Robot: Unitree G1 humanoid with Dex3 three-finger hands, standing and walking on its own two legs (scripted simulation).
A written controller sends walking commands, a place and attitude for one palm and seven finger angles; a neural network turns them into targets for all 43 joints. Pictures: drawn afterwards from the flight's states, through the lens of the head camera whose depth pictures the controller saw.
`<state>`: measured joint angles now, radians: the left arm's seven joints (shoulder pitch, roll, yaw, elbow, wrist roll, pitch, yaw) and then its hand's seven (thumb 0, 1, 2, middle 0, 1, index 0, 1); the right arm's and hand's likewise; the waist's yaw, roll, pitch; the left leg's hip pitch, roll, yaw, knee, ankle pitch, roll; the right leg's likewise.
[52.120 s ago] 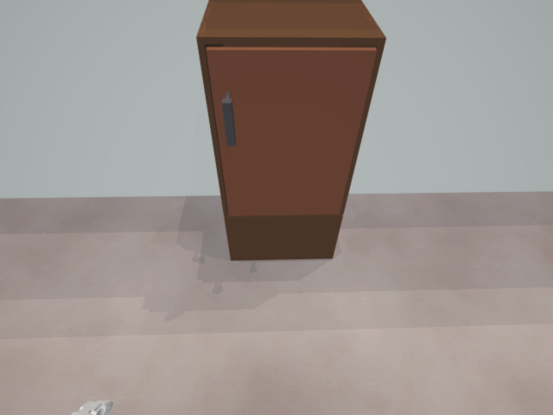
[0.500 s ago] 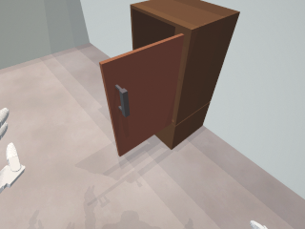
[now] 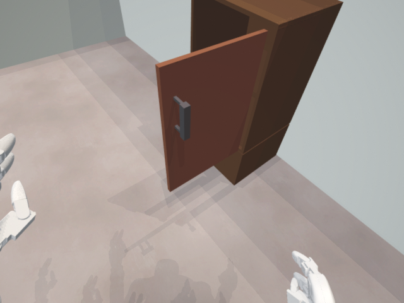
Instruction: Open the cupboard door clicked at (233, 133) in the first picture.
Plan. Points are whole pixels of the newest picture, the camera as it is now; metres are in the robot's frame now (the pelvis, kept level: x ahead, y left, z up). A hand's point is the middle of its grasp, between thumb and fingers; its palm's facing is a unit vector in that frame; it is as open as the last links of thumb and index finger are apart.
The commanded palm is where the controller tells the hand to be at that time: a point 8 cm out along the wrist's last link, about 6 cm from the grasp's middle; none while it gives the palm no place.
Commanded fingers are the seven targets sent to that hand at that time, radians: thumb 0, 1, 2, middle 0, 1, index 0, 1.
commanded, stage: stop stepping back and stand still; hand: left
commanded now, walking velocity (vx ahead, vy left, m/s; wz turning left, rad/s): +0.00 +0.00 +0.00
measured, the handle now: (181, 118) +0.62 +0.10 -0.02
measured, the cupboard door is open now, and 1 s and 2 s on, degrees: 89 89 89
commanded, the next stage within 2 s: let the arm hang, fingers relaxed in 0.42 s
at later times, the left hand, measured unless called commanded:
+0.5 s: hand (16, 228) +0.18 +0.27 +0.15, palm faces +0.41 -0.79 -0.46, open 7.4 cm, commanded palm none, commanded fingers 0.00 0.90 0.90 -0.20 -0.30 -0.20 -0.30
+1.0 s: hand out of the picture -0.04 +0.17 -0.17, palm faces +0.03 -0.98 -0.20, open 7.1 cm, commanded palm none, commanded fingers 0.00 0.90 0.90 -0.20 -0.30 -0.20 -0.30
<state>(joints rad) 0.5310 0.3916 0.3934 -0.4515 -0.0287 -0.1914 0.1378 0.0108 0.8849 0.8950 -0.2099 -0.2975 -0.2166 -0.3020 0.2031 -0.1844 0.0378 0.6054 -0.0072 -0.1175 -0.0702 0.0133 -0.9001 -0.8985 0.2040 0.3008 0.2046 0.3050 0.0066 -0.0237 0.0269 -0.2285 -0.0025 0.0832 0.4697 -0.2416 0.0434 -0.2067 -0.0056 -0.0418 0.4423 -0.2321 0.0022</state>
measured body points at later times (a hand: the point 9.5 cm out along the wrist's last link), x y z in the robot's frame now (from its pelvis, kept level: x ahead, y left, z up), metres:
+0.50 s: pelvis -0.02 +0.01 +0.00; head +0.00 +0.02 +0.45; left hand +0.15 +0.31 +0.17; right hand +0.15 -0.22 -0.08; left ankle +0.01 +0.09 -0.74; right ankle +0.00 -0.12 -0.74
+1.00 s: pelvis -0.03 -0.02 +0.00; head +0.00 -0.01 +0.45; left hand -0.04 +0.22 -0.16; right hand -0.01 -0.27 -0.15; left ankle +0.01 +0.09 -0.74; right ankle +0.00 -0.12 -0.74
